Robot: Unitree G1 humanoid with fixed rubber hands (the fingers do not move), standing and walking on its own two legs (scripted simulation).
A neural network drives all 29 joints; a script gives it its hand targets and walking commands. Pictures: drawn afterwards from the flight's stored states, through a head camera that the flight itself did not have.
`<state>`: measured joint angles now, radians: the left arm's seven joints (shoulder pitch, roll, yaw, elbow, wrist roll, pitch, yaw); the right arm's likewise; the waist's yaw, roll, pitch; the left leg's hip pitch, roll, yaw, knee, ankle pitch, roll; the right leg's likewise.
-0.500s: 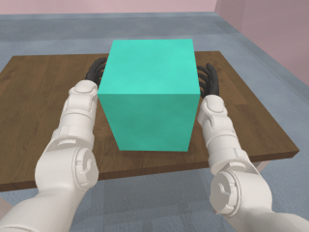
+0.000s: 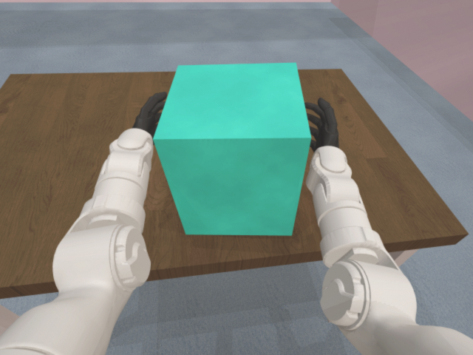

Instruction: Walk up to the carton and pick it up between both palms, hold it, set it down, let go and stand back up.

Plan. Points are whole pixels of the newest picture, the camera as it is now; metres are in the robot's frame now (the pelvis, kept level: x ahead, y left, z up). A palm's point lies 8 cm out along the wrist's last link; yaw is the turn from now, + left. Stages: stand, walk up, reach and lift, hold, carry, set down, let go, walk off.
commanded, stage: set down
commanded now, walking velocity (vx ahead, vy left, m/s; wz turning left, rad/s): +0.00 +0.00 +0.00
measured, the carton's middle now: (237, 154) +0.43 -0.07 +0.10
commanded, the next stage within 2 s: none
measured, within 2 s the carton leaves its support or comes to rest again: rests again in 0.64 s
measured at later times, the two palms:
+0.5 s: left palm (141, 138) +0.45 +0.09 +0.15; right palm (320, 164) +0.35 -0.20 +0.13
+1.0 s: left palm (140, 137) +0.46 +0.09 +0.14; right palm (318, 161) +0.36 -0.20 +0.13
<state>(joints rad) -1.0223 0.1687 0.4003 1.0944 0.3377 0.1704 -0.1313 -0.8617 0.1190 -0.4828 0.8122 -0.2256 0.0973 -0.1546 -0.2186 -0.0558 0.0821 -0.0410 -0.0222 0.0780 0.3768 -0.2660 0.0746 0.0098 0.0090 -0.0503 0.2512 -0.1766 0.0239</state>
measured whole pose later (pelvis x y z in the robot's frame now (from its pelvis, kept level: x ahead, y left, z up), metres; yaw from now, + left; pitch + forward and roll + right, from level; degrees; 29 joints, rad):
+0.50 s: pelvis -0.01 +0.00 +0.00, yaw +0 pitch -5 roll -2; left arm -1.02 0.17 0.40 1.10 0.35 0.16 -0.13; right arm -0.78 0.16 -0.48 0.81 -0.23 0.01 -0.18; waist -0.20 -0.06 0.09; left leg -0.05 -0.02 0.08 0.38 -0.25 0.07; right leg 0.01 0.01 -0.05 0.25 -0.17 0.02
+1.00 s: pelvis +0.00 +0.00 +0.00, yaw +0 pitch -4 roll -2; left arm -1.02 0.17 0.44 1.11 0.35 0.09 -0.16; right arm -0.78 0.16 -0.49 0.80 -0.27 -0.02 -0.16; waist -0.19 -0.06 0.09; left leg -0.05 -0.02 0.08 0.38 -0.26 0.07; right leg 0.00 0.01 -0.05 0.25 -0.18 0.02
